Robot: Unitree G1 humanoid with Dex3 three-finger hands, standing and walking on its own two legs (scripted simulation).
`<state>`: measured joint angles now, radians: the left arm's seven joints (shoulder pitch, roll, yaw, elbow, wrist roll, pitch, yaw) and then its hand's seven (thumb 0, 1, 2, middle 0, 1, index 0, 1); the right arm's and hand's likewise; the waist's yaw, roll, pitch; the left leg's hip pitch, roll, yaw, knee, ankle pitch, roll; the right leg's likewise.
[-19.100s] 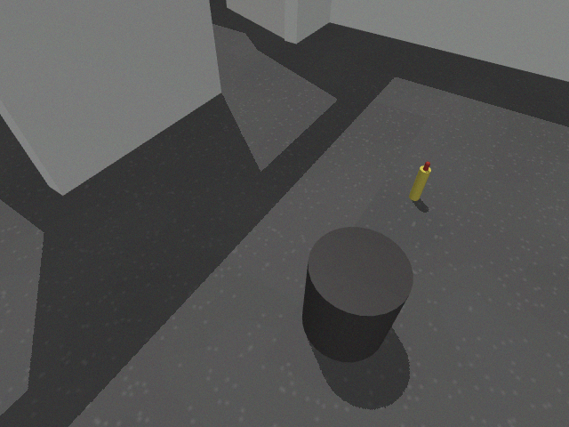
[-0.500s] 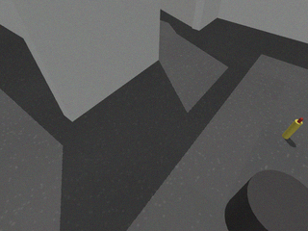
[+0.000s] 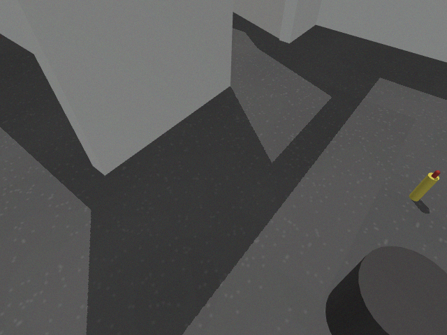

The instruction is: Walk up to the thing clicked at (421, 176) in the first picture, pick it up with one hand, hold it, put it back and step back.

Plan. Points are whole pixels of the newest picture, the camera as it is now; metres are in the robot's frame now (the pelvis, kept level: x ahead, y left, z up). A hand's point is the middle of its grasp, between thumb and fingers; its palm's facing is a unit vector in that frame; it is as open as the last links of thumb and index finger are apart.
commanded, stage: stand
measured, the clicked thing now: (425, 185) +0.94 -1.05 -0.67
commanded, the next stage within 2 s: walk up in 0.20 s
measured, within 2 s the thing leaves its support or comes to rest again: neither
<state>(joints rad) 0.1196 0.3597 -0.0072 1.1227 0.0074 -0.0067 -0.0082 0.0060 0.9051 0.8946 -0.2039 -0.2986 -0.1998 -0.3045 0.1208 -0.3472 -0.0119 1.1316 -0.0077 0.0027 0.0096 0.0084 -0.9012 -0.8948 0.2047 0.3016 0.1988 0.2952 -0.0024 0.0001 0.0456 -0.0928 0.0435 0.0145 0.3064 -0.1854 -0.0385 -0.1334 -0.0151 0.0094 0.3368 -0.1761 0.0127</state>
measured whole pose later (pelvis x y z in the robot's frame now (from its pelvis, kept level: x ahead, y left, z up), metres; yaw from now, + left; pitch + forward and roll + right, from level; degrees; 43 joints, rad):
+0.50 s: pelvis +0.06 +0.02 -0.02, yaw +2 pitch -2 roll -2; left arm 0.27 0.38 0.07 1.00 0.03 -0.05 -0.05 0.01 0.90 0.89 -0.21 -0.30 -0.20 -0.30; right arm 0.23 -0.41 -0.08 1.02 -0.03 -0.01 0.05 0.01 -0.90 -0.90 0.20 0.30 0.20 0.29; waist 0.03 0.03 0.05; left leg -0.29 0.04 0.00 0.70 -0.49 0.04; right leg -0.10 0.00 -0.01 0.47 -0.35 0.00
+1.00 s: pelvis +0.23 +0.03 -0.04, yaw -5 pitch -4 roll +2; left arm 0.23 0.36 0.04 0.89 0.01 -0.01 -0.08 0.01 0.91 0.89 -0.20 -0.30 -0.20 -0.30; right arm 0.31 -0.40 -0.08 0.81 -0.02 -0.04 0.03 0.01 -0.90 -0.89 0.21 0.30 0.20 0.30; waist -0.04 0.03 0.12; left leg 0.08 -0.01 0.16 0.52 -0.53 0.02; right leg -0.43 -0.03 -0.05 0.65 -0.14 -0.05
